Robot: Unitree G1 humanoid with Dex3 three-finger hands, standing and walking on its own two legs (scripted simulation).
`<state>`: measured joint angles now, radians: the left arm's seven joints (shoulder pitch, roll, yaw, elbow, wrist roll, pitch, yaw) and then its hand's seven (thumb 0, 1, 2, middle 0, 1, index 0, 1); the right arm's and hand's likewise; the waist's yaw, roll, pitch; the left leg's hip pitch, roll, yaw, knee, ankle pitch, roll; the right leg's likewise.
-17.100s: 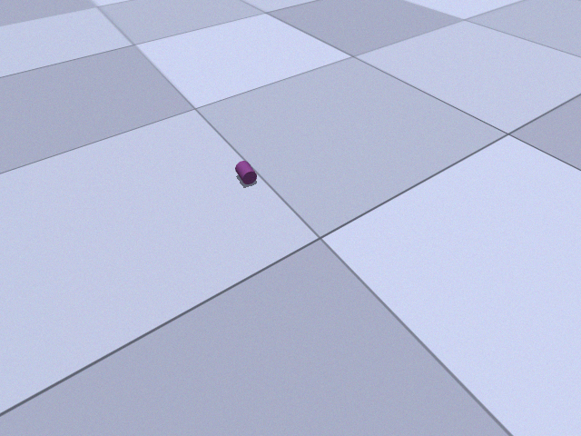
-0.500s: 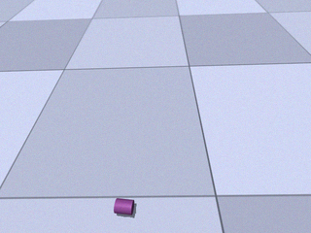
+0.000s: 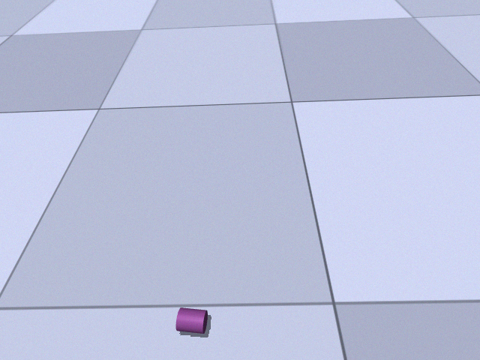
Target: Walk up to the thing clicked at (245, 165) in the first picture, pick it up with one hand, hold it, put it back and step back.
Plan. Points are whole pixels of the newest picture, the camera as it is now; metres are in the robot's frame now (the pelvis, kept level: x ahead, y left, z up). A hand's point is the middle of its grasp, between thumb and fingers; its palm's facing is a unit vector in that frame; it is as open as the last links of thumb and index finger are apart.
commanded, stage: walk up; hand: left
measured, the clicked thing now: (192, 320) +0.40 +0.25 -0.74
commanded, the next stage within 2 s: stand in 0.32 s
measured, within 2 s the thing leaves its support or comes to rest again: neither
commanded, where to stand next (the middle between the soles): +0.03 +0.01 m, yaw +0 degrees
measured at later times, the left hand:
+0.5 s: hand out of the picture +0.09 +0.25 -0.15, palm faces -0.03 -0.94 -0.34, open 7.4 cm
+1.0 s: hand out of the picture +0.10 +0.25 -0.15, palm faces -0.03 -0.94 -0.35, open 7.4 cm
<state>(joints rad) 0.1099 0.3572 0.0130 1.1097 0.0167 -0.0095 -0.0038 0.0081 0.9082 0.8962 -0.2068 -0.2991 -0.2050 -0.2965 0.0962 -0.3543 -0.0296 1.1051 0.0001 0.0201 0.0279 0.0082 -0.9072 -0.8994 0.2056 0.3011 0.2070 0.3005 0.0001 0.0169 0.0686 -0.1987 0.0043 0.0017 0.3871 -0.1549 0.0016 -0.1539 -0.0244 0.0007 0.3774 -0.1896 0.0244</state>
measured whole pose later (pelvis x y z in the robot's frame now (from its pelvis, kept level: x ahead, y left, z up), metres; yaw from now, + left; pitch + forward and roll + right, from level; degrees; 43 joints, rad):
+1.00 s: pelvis +0.02 -0.01 +0.00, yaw +0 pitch -3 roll +0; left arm 0.12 0.36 0.00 1.11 0.01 -0.01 -0.01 0.01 0.91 0.90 -0.21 -0.30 -0.20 -0.30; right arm 0.10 -0.35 -0.01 1.13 -0.01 -0.01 0.01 0.01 -0.91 -0.90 0.21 0.30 0.21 0.30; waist 0.00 0.00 0.05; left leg -0.12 0.01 0.00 0.33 -0.16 -0.01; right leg -0.08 -0.01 0.00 0.31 -0.19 0.02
